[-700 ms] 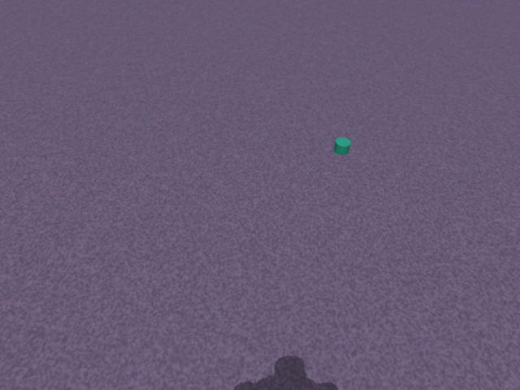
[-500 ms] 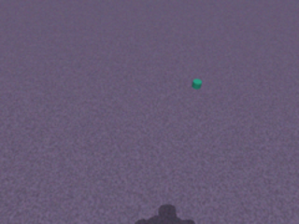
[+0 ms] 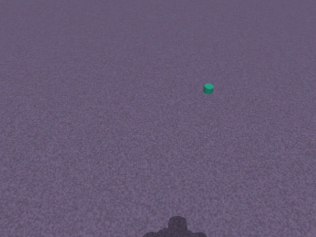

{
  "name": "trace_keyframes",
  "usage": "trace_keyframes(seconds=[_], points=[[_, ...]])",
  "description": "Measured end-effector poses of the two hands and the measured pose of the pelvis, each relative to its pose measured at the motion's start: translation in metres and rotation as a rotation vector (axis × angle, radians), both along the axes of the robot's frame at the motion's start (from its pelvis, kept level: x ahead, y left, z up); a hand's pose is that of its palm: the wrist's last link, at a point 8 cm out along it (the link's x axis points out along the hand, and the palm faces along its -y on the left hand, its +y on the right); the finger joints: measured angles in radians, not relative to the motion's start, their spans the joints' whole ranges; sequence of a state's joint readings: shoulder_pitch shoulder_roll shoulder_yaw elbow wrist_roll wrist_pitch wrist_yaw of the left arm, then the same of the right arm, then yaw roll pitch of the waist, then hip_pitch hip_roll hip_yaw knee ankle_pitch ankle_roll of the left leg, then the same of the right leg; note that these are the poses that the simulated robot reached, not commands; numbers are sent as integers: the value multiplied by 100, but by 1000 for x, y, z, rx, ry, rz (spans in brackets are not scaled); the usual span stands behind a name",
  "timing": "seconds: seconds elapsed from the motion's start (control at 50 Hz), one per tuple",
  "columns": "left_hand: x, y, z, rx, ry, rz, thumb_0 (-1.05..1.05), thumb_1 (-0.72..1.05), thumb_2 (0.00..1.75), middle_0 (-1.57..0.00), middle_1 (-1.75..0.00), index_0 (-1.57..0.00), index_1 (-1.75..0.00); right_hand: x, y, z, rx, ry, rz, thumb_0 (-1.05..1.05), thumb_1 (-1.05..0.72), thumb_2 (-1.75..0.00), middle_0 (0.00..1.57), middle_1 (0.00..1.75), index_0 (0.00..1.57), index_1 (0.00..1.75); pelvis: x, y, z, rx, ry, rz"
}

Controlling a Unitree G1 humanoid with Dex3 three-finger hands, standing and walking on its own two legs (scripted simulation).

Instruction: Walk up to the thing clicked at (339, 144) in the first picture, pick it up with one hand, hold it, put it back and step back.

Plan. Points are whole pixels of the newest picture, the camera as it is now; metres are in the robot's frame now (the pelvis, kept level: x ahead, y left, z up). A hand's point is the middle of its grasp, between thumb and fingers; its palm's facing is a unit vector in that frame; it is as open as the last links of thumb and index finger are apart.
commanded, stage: stand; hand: left
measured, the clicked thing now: (208, 88) +1.63 -0.49 -0.75
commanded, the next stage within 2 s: walk up in 0.42 s
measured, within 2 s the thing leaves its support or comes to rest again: neither
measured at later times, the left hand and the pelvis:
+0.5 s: hand out of the picture +0.09 +0.25 -0.15, palm faces -0.03 -0.94 -0.33, open 7.4 cm; pelvis +0.01 -0.01 +0.00, yaw -1 degrees
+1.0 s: hand (116, 225) +0.21 +0.14 -0.16, palm faces -0.03 -0.95 -0.30, open 7.4 cm; pelvis +0.16 -0.13 -0.01, yaw -4 degrees
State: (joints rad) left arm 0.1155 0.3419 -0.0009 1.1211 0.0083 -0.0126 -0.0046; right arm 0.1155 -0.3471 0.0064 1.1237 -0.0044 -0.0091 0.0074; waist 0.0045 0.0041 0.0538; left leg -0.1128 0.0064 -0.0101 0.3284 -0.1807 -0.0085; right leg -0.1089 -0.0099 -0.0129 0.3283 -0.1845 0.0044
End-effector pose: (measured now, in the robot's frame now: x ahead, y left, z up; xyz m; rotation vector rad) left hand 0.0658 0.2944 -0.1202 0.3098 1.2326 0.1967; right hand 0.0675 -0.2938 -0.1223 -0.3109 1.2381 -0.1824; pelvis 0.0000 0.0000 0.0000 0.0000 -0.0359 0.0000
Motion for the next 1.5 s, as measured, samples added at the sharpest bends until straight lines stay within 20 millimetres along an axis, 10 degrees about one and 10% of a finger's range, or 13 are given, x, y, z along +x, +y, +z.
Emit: trace_keyframes(seconds=[0.46,0.7,0.8,1.02,1.16,1.36,1.5], points=[[9,0,2,-9,-16,-7,1,91,89,-20,-30,-20,-30,4,-7,1,3,-30,-5,0,-90,-90,20,30,20,30,6,-4,-1,5,7,-8],[89,-19,18,40,-80,-89,1,91,89,-20,-30,-20,-30,-19,-122,9,-134,-18,-102,0,-89,-90,20,30,21,30,53,-64,-17,36,-6,-82],[120,-57,11,72,-151,-83,1,91,89,-20,-30,-20,-30,18,-172,-10,-159,-1,-104,1,-90,-90,20,30,20,30,84,-104,-35,-3,-15,-71],[146,-115,-7,-43,-45,-30,1,90,89,-21,-30,-20,-30,155,-172,24,-83,-128,16,0,-90,-90,20,30,20,30,166,-136,-14,-29,0,-71],[226,-126,-38,-60,2,-102,1,91,89,-20,-30,-20,-30,199,-187,27,-163,-185,-42,0,-90,-90,20,30,21,30,230,-143,-31,7,-3,-95],[392,-175,-2,-48,-109,-223,1,91,89,-20,-30,-20,-30,211,-229,32,-148,-42,-135,0,-90,-90,20,30,21,30,318,-187,-16,25,-1,-132],[510,-235,13,12,-249,-249,1,91,89,-20,-30,-20,-30,255,-294,-4,-124,47,-167,0,-89,-90,20,30,21,30,390,-249,-35,14,2,-129]])
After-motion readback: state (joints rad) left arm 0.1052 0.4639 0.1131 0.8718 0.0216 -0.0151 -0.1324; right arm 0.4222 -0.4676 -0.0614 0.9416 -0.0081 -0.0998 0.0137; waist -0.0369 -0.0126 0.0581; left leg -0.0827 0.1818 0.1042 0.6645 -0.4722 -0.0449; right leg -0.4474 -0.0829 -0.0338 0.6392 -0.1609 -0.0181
